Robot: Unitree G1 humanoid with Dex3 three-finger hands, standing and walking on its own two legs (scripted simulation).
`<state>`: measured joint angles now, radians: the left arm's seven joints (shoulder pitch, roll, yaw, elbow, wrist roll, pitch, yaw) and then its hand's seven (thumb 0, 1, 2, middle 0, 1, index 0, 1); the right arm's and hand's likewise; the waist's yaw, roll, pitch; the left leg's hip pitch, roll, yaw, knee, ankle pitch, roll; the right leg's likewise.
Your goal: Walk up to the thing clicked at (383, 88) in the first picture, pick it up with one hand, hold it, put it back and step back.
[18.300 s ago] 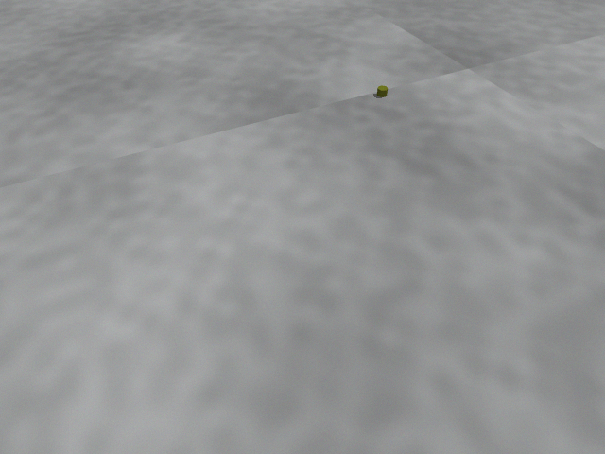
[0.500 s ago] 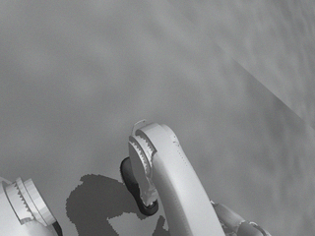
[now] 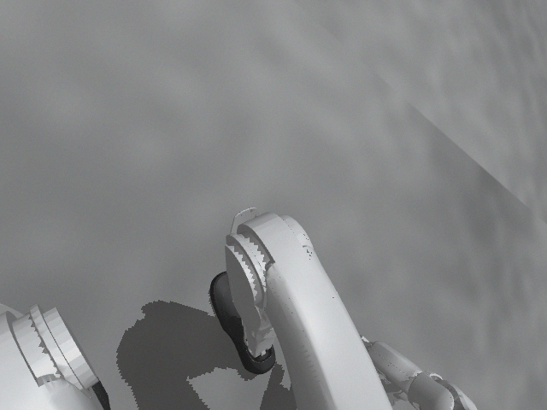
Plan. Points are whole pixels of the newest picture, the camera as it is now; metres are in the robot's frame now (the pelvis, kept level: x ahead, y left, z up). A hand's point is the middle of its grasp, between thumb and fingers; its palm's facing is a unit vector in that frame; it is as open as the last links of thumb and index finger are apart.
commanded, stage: close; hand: left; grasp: from above
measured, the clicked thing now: out of the picture +0.45 +0.34 -0.28
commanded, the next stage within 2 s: settle in 1.04 s
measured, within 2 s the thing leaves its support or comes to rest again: leaves its support in 1.42 s
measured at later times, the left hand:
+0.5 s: hand out of the picture +0.44 +0.34 -0.25, palm faces -0.42 -0.18 -0.89, open 10.5 cm
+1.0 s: hand out of the picture +0.44 +0.34 -0.25, palm faces -0.42 -0.20 -0.89, open 8.2 cm
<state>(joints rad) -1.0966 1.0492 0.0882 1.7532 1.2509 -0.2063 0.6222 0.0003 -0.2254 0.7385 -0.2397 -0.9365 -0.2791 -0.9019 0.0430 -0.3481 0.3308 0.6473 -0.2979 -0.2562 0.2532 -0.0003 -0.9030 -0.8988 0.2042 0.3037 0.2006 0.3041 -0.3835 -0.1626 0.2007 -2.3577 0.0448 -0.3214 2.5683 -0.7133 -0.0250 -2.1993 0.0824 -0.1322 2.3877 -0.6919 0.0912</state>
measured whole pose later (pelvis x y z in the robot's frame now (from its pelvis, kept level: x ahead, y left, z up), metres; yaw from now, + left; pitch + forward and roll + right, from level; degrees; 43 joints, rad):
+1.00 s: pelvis +0.00 +0.00 +0.00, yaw +0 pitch +27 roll -15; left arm -1.08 1.06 0.11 1.75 1.24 -0.22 0.61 -0.01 0.28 0.32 -0.62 -0.61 -0.77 -0.58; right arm 0.07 -0.35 0.35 0.64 -0.30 -0.21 0.23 0.00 -0.90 -0.90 0.20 0.30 0.20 0.30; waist -0.40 -0.16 0.20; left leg -2.36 0.05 -0.32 2.56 -0.71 -0.02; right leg -2.20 0.08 -0.14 2.37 -0.68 0.09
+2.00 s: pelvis +0.00 -0.01 +0.02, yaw +5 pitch +31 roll -11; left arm -0.98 0.83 0.07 1.39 1.20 -0.17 0.29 -0.02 0.23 0.28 -0.77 -0.47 -0.92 -0.43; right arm 0.14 -0.32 0.16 0.65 -0.16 -0.07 0.20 0.00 -0.91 -0.90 0.21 0.30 0.20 0.30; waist -0.26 -0.02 0.01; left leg -2.37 0.03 -0.23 2.46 -0.66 -0.02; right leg -2.23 0.03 -0.07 2.35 -0.68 0.07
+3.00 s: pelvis -0.01 -0.01 +0.18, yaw +12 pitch +31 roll -6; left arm -0.53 0.60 -0.03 0.70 0.99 -0.07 0.01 -0.01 0.26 0.30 -0.68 -0.55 -0.85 -0.51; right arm 0.15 -0.26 -0.01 0.63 0.00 0.07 0.02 0.00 -0.91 -0.90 0.21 0.30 0.20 0.30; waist -0.09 0.05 -0.18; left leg -1.87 0.05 -0.10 1.93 -0.61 -0.01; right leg -1.78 -0.02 -0.02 1.88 -0.64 0.06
